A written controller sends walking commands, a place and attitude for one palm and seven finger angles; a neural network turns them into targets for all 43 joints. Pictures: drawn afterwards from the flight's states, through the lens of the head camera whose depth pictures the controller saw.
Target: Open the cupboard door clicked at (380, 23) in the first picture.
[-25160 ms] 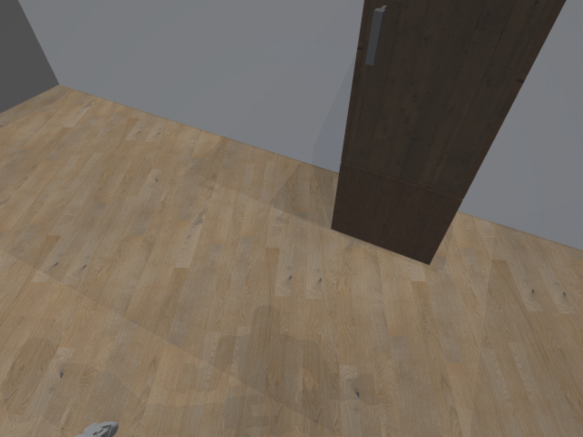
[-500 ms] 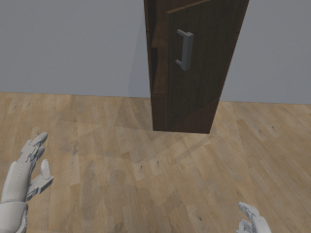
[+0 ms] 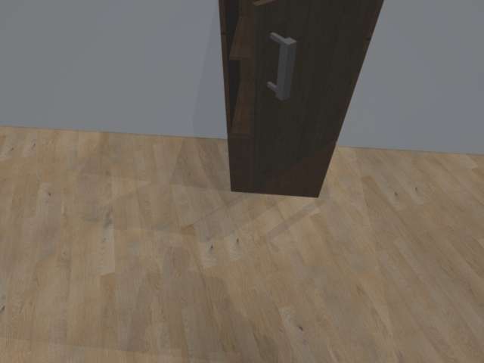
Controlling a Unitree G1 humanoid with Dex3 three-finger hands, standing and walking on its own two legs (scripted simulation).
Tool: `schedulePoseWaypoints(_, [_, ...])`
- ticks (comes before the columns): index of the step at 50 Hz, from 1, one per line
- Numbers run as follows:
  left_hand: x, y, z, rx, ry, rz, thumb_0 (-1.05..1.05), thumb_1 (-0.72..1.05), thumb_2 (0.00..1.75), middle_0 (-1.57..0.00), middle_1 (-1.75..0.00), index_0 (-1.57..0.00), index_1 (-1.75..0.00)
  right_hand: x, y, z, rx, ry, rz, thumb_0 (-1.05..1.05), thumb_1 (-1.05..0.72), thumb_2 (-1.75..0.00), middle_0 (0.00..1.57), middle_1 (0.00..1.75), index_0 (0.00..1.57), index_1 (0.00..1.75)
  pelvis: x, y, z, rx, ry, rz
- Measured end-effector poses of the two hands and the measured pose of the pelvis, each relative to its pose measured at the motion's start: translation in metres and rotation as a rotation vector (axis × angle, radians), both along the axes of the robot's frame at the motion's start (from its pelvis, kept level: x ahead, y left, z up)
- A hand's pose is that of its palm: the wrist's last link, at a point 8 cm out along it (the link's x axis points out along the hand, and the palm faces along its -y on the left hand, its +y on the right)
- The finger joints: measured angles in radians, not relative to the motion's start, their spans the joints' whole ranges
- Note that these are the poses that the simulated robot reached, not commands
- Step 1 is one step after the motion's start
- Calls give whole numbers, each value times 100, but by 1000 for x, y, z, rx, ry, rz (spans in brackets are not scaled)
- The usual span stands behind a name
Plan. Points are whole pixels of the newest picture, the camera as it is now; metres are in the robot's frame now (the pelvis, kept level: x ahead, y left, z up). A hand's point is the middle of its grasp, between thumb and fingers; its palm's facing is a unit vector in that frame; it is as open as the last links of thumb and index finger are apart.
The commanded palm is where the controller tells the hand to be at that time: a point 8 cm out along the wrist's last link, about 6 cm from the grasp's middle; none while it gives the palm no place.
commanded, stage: let the arm hang, fingers relaxed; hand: left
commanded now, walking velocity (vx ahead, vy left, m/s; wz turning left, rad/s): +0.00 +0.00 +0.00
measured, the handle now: (279, 66) +0.70 -0.04 +0.12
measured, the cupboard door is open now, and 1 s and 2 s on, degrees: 42 42 42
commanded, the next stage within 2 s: look to check the result in 0.52 s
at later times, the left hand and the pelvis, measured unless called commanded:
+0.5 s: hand out of the picture +0.08 +0.19 -0.16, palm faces +0.00 -0.97 -0.25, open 7.4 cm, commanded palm none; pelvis +0.02 -0.01 +0.01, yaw -1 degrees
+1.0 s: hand out of the picture +0.09 +0.21 -0.15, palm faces +0.00 -0.94 -0.33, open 7.4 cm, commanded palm none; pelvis +0.04 -0.02 +0.01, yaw -1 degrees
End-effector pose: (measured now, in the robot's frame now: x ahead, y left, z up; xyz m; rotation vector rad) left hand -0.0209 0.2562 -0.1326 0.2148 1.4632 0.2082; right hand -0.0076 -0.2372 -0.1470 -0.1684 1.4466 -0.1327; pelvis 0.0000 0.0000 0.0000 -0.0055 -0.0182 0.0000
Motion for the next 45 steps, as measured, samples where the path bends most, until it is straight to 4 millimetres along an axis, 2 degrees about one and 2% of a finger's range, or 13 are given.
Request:
schedulePoseWaypoints(4, [8,7,6,33,-15,-3,0,91,90,-20,-30,-20,-30,12,5,-5,26,-33,-2,0,-90,-89,20,30,20,30,2,-1,1,3,-3,-5])
schedulePoseWaypoints(9, [32,6,9,43,-68,-18,0,91,90,-20,-30,-20,-30,29,5,-6,36,-72,-1,0,-90,-89,20,30,20,30,5,-3,2,7,-4,-9])
schedulePoseWaypoints(17, [74,-10,6,5,-153,-47,0,90,90,-20,-30,-20,-30,47,-8,0,7,-98,3,0,-91,-89,20,30,20,30,15,-7,4,11,-2,-10])
schedulePoseWaypoints(23, [94,-21,5,-21,-186,-60,0,90,90,-20,-30,-20,-30,56,-20,6,-22,-104,3,0,-91,-89,20,30,20,30,21,-10,5,11,-4,-10])
schedulePoseWaypoints(30, [101,-22,6,-17,-181,-63,0,90,90,-20,-30,-20,-30,66,-30,9,-41,-109,7,0,-91,-89,20,30,20,30,27,-14,6,10,-4,-9])
schedulePoseWaypoints(45, [100,-1,16,53,-153,-55,0,90,90,-20,-30,-20,-30,88,-48,12,-59,-125,26,0,-90,-89,20,30,20,30,36,-20,8,10,-3,-9])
